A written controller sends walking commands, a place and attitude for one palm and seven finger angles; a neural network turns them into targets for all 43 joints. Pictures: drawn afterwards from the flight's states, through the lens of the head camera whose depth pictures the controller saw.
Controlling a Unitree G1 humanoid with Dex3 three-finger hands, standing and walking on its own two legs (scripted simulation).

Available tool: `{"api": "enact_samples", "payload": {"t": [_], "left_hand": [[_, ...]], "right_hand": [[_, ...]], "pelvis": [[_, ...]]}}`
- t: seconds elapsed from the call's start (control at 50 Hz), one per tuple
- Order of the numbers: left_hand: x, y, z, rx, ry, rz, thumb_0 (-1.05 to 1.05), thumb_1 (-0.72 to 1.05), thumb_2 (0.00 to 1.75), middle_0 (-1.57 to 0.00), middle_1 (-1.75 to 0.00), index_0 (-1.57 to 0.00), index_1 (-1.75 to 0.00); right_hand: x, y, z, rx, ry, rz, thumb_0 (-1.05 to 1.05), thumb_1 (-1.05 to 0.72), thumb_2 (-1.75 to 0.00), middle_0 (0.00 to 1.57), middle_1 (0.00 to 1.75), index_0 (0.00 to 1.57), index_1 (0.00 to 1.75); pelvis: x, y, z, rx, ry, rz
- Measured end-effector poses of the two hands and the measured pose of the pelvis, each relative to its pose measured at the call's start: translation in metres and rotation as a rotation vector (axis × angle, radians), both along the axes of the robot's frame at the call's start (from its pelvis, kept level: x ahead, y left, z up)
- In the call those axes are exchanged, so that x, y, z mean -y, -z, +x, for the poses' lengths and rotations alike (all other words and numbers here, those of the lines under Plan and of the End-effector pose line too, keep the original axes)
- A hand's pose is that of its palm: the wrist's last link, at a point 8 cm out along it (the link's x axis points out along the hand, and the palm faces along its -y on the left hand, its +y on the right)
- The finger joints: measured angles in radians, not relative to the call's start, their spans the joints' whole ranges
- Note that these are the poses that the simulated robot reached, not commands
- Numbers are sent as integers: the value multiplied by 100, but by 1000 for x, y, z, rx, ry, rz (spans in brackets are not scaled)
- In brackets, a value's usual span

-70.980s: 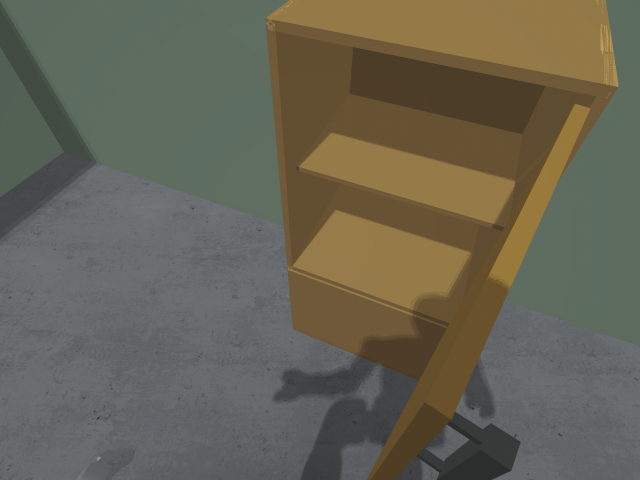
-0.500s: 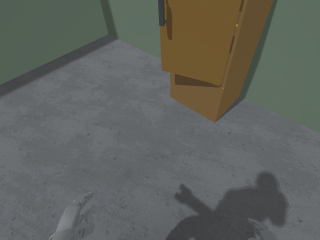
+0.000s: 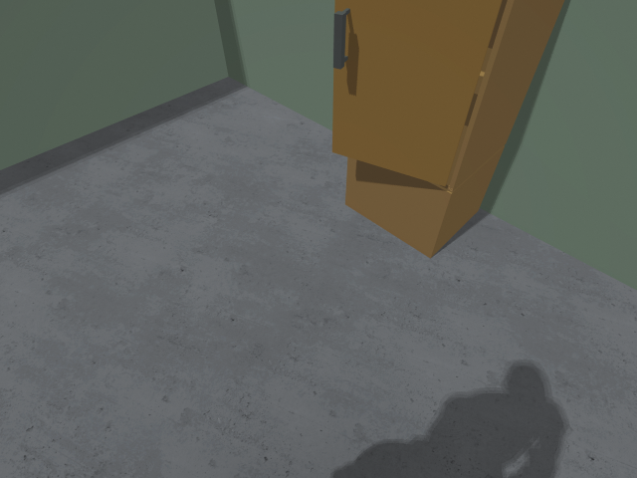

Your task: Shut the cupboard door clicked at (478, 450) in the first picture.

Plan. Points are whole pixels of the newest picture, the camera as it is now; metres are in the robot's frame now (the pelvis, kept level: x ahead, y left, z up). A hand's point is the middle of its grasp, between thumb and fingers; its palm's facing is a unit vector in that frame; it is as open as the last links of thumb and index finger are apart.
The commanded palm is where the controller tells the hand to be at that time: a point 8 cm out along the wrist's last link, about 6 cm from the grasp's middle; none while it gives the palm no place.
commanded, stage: let the arm hang, fingers relaxed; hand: left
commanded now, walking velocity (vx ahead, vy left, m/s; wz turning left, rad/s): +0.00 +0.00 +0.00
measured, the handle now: (342, 38) +1.23 -0.01 +0.04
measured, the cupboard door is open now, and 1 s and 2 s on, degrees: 16 16 16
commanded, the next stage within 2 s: look to check the result in 0.40 s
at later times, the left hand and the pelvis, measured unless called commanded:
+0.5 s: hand out of the picture -0.01 +0.17 -0.18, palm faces +0.01 -0.99 -0.15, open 7.4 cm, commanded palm none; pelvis +0.01 +0.02 +0.00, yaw -1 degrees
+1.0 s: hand out of the picture +0.04 +0.23 -0.17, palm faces -0.02 -0.97 -0.24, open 7.4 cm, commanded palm none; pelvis +0.01 +0.03 +0.00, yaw -1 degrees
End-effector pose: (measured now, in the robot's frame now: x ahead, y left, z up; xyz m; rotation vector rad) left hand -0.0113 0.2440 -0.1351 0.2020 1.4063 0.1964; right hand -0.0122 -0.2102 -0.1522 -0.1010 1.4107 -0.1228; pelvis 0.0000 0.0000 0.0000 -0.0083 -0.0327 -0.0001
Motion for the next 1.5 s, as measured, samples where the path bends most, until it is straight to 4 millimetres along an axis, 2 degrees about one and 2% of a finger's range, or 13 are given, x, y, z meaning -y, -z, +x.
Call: {"api": "enact_samples", "payload": {"t": [0.12, 0.28, 0.42, 0.7, 1.06, 1.2, 1.34, 1.38, 1.42, 1.5], "left_hand": [[13, 6, -8, -25, -6, -46, 0, 91, 90, -19, -30, -20, -30], [32, 16, -7, -30, -4, -118, 0, 90, 90, -20, -30, -20, -30], [29, 18, -5, -36, -3, -124, 1, 91, 90, -20, -30, -20, -30], [-7, 11, 12, -15, 17, -52, 0, 91, 90, -20, -30, -20, -30], [-31, 4, 54, 55, 50, -8, 0, 90, 90, -20, -30, -20, -30], [-26, 5, 62, 57, 41, -8, 0, 90, 90, -20, -30, -20, -30], [-1, 8, 63, 36, -26, -34, 0, 91, 90, -20, -30, -20, -30], [6, 9, 60, 39, -68, -37, 0, 90, 90, -20, -30, -20, -30], [12, 9, 53, 27, -116, -38, 0, 90, 90, -20, -30, -20, -30], [23, 8, 29, -70, -202, -59, 0, 90, 90, -20, -30, -20, -30]], "right_hand": [[-10, -1, -13, -30, 20, 2, 0, -91, -90, 20, 30, 20, 30], [-11, -6, -23, -51, 41, -29, 0, -91, -90, 20, 30, 20, 29], [-13, -8, -22, -49, 48, -44, 0, -91, -90, 20, 30, 19, 29], [-12, -7, -2, -8, 38, -54, 0, -91, -90, 20, 30, 20, 29], [19, -15, 36, 49, -3, -121, 0, -91, -90, 20, 30, 20, 30], [20, -11, 45, 38, -18, -109, 0, -91, -90, 20, 30, 19, 29], [13, 5, 46, -62, -36, -38, 0, -91, -90, 20, 30, 20, 29], [12, 7, 53, -97, -60, -24, 0, -91, -90, 20, 30, 20, 29], [10, 4, 70, -115, -91, -20, 0, -91, -90, 20, 30, 20, 29], [5, 0, 130, -67, -148, -25, 0, -91, -90, 20, 30, 20, 29]], "pelvis": [[-5, 0, 0, 1, 8, 4], [-11, 0, 2, -2, 12, 4], [-15, 0, 4, -2, 13, 4], [-24, 0, 8, -2, 18, 3], [-26, -1, 14, -2, 13, 6], [-22, 1, 24, -13, -7, 15], [-9, 8, 55, -36, -62, 16], [-6, 9, 65, -46, -86, 10], [-5, 8, 76, -51, -103, 12], [-10, 7, 101, -52, -140, 16]]}}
